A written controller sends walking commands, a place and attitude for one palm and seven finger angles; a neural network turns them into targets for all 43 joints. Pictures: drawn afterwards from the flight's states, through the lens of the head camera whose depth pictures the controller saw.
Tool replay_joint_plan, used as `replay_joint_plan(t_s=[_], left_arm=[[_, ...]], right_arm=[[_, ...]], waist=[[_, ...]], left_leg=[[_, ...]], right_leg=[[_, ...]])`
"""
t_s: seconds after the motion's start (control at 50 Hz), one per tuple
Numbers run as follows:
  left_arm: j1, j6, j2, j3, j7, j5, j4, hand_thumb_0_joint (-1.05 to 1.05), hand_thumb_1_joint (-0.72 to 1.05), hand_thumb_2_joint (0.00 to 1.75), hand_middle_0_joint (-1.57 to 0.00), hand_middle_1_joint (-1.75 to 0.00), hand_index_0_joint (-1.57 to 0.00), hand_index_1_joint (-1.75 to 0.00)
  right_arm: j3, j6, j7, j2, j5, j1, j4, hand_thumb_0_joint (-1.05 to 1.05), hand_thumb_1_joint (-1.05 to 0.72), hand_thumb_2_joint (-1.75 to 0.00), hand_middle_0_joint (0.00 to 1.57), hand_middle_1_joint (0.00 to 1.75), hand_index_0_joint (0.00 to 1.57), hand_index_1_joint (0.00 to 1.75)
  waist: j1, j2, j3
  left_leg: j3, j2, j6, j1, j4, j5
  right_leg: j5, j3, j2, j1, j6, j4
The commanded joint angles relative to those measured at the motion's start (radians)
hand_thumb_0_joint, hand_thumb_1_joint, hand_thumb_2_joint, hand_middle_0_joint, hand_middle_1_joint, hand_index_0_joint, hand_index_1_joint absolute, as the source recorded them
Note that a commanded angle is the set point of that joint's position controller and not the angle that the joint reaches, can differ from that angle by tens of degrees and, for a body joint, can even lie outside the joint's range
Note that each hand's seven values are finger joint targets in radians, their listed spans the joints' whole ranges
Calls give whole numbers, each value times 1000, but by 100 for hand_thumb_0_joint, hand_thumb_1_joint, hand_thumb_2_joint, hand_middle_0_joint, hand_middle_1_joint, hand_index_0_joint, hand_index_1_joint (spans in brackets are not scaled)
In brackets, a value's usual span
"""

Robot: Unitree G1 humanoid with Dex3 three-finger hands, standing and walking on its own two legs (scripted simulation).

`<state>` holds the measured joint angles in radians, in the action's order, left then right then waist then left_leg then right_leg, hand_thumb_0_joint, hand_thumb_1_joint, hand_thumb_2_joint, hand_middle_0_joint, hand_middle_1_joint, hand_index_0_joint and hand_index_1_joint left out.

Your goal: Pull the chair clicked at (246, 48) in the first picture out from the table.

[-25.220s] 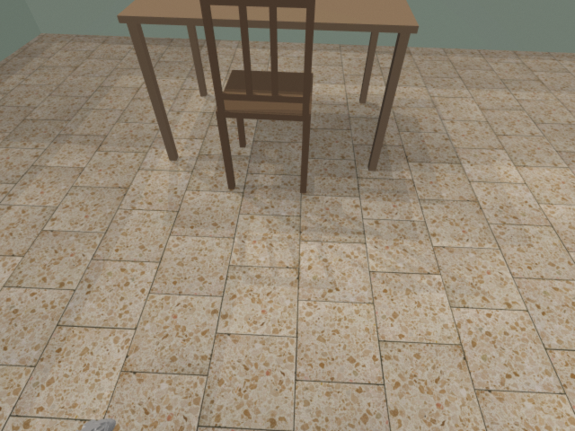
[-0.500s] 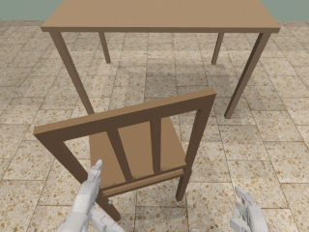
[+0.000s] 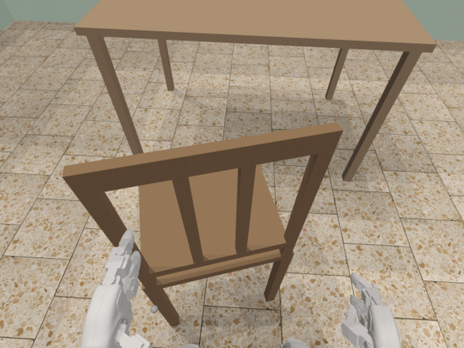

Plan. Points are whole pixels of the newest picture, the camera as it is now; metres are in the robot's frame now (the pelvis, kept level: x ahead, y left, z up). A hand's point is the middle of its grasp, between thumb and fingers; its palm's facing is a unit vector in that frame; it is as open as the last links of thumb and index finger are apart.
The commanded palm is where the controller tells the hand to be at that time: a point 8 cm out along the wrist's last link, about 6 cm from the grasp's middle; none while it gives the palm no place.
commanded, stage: draw the hand back to the body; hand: left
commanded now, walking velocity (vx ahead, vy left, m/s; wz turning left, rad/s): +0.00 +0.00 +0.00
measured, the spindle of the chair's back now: (191, 226) +0.34 +0.10 -0.01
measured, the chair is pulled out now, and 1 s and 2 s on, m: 0.50 0.50 0.50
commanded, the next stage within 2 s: step back with the hand held close in 1.42 s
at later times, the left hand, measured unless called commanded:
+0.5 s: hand (91, 289) +0.18 +0.19 +0.11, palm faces +0.16 -0.93 -0.32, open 16.3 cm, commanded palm +0.15 +0.24 +0.15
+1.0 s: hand (18, 216) +0.22 +0.25 +0.21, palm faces +0.44 -0.78 -0.44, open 10.0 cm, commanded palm +0.18 +0.29 +0.24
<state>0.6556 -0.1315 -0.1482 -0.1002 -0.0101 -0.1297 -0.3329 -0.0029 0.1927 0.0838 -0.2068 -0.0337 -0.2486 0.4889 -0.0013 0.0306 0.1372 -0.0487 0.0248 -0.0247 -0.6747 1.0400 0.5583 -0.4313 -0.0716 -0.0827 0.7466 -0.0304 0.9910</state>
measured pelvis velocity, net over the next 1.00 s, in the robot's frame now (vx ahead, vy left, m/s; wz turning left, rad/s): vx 0.04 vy -0.01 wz -0.02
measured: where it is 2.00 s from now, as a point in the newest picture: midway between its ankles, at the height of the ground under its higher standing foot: outside the picture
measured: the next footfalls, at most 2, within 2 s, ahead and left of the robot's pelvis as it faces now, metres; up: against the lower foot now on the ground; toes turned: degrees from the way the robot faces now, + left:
none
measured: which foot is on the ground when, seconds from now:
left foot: down 0.00-1.00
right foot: down 0.00-1.00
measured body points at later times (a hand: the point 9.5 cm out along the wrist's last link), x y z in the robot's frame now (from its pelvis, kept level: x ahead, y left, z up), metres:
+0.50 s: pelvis +0.01 +0.00 +0.03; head +0.02 -0.02 +0.48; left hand +0.17 +0.24 +0.13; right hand +0.20 -0.23 -0.04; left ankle -0.02 +0.13 -0.67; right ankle +0.03 -0.14 -0.67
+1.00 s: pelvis +0.04 -0.01 +0.06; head +0.02 -0.04 +0.51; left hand +0.20 +0.29 +0.24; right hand +0.23 -0.23 -0.02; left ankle -0.02 +0.13 -0.67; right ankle +0.03 -0.14 -0.67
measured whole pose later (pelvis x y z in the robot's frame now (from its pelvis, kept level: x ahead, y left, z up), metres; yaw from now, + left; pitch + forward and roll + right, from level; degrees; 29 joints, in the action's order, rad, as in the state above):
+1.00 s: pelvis +0.04 -0.01 +0.06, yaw -1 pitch -3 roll -1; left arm 0.53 -0.02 -0.34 0.29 -0.17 -0.05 -0.44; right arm 0.00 0.14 0.09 -0.22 -0.02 -0.19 0.63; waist 0.06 0.09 -0.01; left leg -0.01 0.04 -0.03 -0.07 0.48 0.36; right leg -0.27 -0.07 -0.05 0.17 -0.03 0.50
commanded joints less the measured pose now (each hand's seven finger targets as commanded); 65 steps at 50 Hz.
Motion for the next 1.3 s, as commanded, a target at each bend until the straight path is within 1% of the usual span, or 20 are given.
replay_joint_plan(t_s=[0.0, 0.04, 0.08, 0.16, 0.2, 0.32, 0.34, 0.38, 0.46, 0.58, 0.64, 0.66, 0.8, 0.96, 1.02, 1.08, 1.1, 1.14, 1.22, 1.28], left_arm=[[-45, -294, -54, 87, 60, -18, -167, 0, -55, 20, 0, 0, 0, 0], [-1, -283, -82, 112, 105, -26, -144, 0, -55, 20, 0, 0, 0, 0], [3, -216, -109, 138, 131, -48, -182, 0, -55, 20, 0, 0, 0, 0], [-4, -143, -163, 232, 120, -104, -309, 0, -55, 20, 0, 0, 0, 0], [7, -144, -145, 242, 112, -121, -321, 0, -55, 20, 0, 0, 0, 0], [-12, -127, -155, 262, 152, -131, -263, 0, -37, 29, -2, -4, -2, -4], [43, -34, -334, 336, 2, 24, -270, 0, -33, 31, -3, -5, -3, -5], [36, 36, -221, 254, -89, 59, -342, 0, -26, 34, -4, -6, -4, -6], [-25, 84, -278, 303, -159, 80, -330, 0, -12, 41, -6, -9, -6, -9], [-95, 88, -266, 307, -183, 92, -317, 0, 10, 51, -9, -14, -9, -14], [-92, 79, -289, 357, -186, 94, -305, 0, 21, 57, -10, -16, -10, -16], [-93, 79, -309, 382, -186, 96, -295, 0, 25, 58, -11, -16, -11, -16], [-138, 58, -325, 457, -179, 87, -288, 0, 50, 71, -15, -22, -15, -22], [-219, 41, -392, 562, -183, 81, -312, 0, 79, 85, -19, -28, -19, -28], [-232, 30, -401, 592, -183, 74, -305, 0, 90, 90, -20, -30, -20, -30], [-191, 36, -333, 539, -169, 74, -244, 0, 90, 90, -20, -30, -20, -30], [-185, 35, -339, 542, -168, 71, -235, 0, 90, 90, -20, -30, -20, -30], [-193, 30, -359, 555, -168, 73, -255, 0, 90, 90, -20, -30, -20, -30], [-208, 23, -387, 570, -171, 74, -301, 0, 90, 90, -20, -30, -20, -30], [-233, 22, -396, 574, -174, 79, -328, 0, 90, 90, -20, -30, -20, -30]], right_arm=[[-60, 69, -29, -101, -6, 97, -108, 0, -90, -90, 20, 30, 20, 30], [-63, 52, -35, -113, -17, 113, -136, 0, -90, -90, 20, 30, 20, 30], [-58, 34, -27, -119, -29, 132, -165, 0, -90, -90, 20, 30, 20, 30], [-50, 31, 5, -107, -35, 141, -166, 0, -90, -90, 20, 30, 20, 30], [-51, 37, 11, -97, -36, 127, -148, 0, -90, -90, 20, 30, 20, 30], [-42, 69, 14, -110, -41, 124, -111, 0, -90, -90, 20, 30, 20, 30], [-47, 27, 32, -102, -26, 105, -130, 0, -90, -90, 20, 30, 20, 30], [-28, 2, 37, -89, -20, 111, -148, 0, -90, -90, 20, 30, 20, 30], [-16, -27, 52, -98, -10, 133, -124, 0, -90, -90, 20, 30, 20, 30], [-7, -4, 45, -103, -2, 146, -94, 0, -90, -90, 20, 30, 20, 30], [-12, 2, 36, -104, 5, 154, -73, 0, -90, -90, 20, 30, 20, 30], [-14, 3, 33, -104, 4, 166, -64, 0, -90, -90, 20, 30, 20, 30], [-19, 4, 20, -102, 10, 177, -35, 0, -90, -90, 20, 30, 20, 30], [-26, 5, 12, -107, 10, 191, -12, 0, -90, -90, 20, 30, 20, 30], [-31, 4, 10, -110, 11, 187, -6, 0, -90, -90, 20, 30, 20, 30], [-34, -7, 1, -109, 9, 191, 1, 0, -90, -90, 20, 30, 20, 30], [-41, -12, 1, -113, 9, 193, 2, 0, -90, -90, 20, 30, 20, 30], [-44, -16, 1, -116, 10, 196, -2, 0, -90, -90, 20, 30, 20, 30], [-42, -13, 3, -114, 10, 200, -7, 0, -90, -90, 20, 30, 20, 30], [-35, -1, 6, -110, 9, 198, -4, 0, -90, -90, 20, 30, 20, 30]], waist=[[-12, -32, 93], [-5, -3, 111], [-2, 0, 131], [10, -30, 170], [3, -55, 151], [-9, -22, 70], [65, 43, 120], [26, 34, 30], [26, 19, -25], [28, 20, -80], [41, -1, -71], [48, 26, -75], [50, 0, -95], [58, 47, -74], [60, 13, -53], [55, 21, -90], [54, -13, -93], [57, -12, -71], [61, 6, -47], [58, 65, -50]], left_leg=[[19, -34, 12, -81, -94, -246], [30, -33, 17, -69, -118, -187], [30, -34, 24, -47, -151, -165], [20, -32, 31, 1, -180, -237], [20, -29, 30, 24, -190, -276], [18, -24, 28, 84, -246, -282], [24, -4, 14, 142, -314, -299], [24, -9, 10, 172, -352, -294], [18, -3, 14, 246, -420, -314], [20, -3, 19, 362, -517, -367], [22, 2, 20, 400, -551, -433], [26, 0, 18, 410, -559, -452], [45, 10, 21, 476, -607, -520], [53, 10, 22, 528, -630, -577], [56, 12, 26, 546, -635, -605], [65, 14, 26, 539, -639, -611], [66, 17, 28, 541, -639, -604], [67, 15, 31, 544, -641, -592], [63, 13, 29, 552, -645, -597], [62, 8, 25, 553, -649, -581]], right_leg=[[102, -16, 54, -64, 46, -67], [43, 0, 48, -99, 45, -98], [11, 8, 44, -159, 42, -135], [94, -3, 46, -246, 38, -163], [155, -10, 48, -261, 33, -176], [161, -23, 48, -268, 29, -232], [173, 29, 18, -376, 55, -268], [177, 2, 20, -385, 50, -302], [199, -5, 24, -453, 51, -371], [255, -7, 28, -526, 46, -450], [323, -8, 29, -581, 48, -468], [345, -2, 29, -599, 51, -480], [418, 3, 36, -644, 46, -523], [471, 11, 38, -688, 47, -552], [504, 9, 35, -707, 43, -552], [503, 8, 36, -691, 43, -563], [505, 7, 36, -688, 40, -564], [501, 10, 34, -698, 39, -564], [501, 14, 35, -711, 41, -563], [479, 16, 35, -708, 44, -570]])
